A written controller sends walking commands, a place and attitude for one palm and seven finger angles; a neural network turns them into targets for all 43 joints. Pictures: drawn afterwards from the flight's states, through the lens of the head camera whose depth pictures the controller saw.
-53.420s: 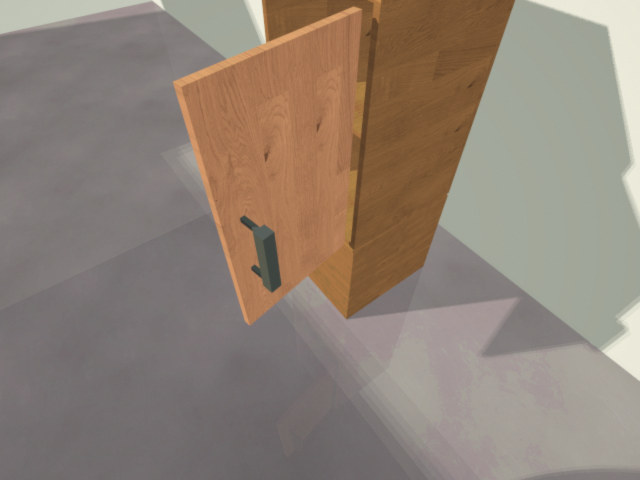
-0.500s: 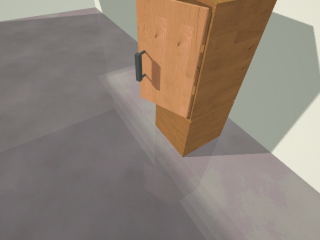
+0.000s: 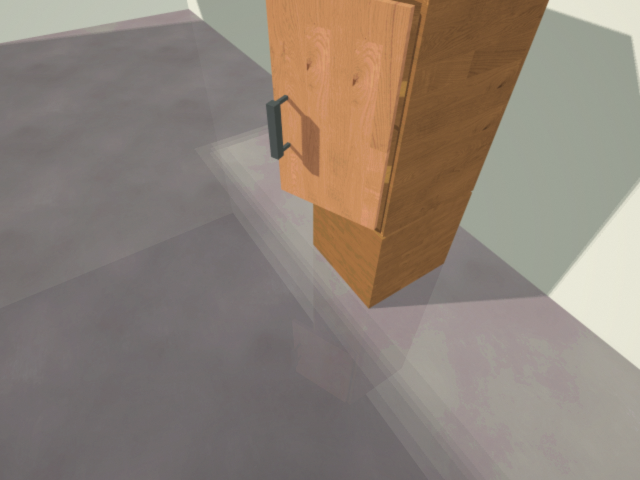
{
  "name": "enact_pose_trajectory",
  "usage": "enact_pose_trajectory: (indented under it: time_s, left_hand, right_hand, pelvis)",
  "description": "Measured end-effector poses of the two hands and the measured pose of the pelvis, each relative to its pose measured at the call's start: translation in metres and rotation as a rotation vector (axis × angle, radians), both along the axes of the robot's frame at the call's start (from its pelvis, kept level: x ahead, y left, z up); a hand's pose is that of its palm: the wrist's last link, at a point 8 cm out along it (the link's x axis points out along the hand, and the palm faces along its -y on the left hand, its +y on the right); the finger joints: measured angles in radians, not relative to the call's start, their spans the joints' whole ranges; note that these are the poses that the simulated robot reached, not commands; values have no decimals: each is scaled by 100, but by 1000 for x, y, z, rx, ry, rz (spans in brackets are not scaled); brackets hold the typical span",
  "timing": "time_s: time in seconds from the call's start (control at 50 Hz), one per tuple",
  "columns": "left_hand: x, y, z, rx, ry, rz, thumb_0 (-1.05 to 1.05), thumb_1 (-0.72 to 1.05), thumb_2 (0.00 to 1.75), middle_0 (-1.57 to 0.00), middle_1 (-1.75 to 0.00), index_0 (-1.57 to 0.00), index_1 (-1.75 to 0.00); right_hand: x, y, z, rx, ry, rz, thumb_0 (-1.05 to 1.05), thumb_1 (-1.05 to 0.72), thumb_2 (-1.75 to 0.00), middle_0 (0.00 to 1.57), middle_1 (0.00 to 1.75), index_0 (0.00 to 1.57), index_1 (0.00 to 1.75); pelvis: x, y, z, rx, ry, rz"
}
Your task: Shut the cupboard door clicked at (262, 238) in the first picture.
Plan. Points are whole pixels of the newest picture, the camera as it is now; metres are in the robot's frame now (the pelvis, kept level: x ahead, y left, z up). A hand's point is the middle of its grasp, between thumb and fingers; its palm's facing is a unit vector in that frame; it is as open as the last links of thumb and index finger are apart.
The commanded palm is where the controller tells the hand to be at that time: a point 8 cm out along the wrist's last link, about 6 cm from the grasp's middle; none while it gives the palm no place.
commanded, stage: look to check the result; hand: left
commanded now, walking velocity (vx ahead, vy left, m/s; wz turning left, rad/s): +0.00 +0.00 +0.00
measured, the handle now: (280, 127) +0.97 +0.16 -0.09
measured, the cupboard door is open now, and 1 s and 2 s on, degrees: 24 24 24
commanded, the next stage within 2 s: walk to a spot facing it in 0.10 s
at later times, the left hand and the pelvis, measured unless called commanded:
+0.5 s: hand out of the picture +0.01 +0.18 -0.19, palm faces +0.15 -0.97 -0.21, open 7.4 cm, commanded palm none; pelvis +0.00 -0.01 -0.01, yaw +7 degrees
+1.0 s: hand out of the picture +0.02 +0.20 -0.15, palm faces +0.39 -0.86 -0.33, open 7.4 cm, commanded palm none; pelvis +0.00 -0.06 -0.01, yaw +25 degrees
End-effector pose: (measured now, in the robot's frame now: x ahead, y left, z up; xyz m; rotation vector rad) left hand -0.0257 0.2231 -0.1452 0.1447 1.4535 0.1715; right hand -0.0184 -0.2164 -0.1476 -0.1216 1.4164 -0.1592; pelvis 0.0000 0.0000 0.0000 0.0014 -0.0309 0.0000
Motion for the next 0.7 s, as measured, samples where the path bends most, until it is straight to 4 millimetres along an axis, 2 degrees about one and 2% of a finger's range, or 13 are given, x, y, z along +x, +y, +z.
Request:
enact_pose_trajectory:
  time_s: [0.24, 0.42, 0.5, 0.6, 0.7]
  left_hand:
    - [22, -4, 0, -2, -43, -16, 1, 91, 90, -20, -29, -20, -30]
    - [28, -4, -5, 11, -75, 47, 1, 91, 90, -20, -29, -20, -30]
    - [25, 4, -12, 22, -107, 97, 1, 90, 90, -20, -30, -20, -30]
    - [22, 24, -25, 32, -134, 152, 1, 90, 90, -20, -30, -20, -30]
    - [28, 38, -9, 66, -165, 178, 1, 91, 90, -20, -29, -20, -30]
  right_hand:
    - [16, -17, 3, -23, -18, 15, 0, -91, -90, 20, 30, 20, 30]
    - [26, -21, -3, -17, 10, 59, 0, -91, -90, 20, 30, 20, 30]
    - [38, -22, -7, -28, 9, 102, 0, -91, -90, 20, 30, 20, 30]
    - [66, -19, -7, -61, -42, 172, 0, -91, -90, 20, 30, 20, 30]
    - [86, -19, 6, -80, -84, 241, 0, -91, -90, 20, 30, 20, 30]
  pelvis:
    - [4, -6, 1, -1, -1, 4]
    - [2, -11, -6, -4, 18, 68]
    - [-1, -8, -14, -21, 19, 120]
    - [-4, 1, -24, -18, 15, 178]
    - [-8, -1, -13, -22, 41, 228]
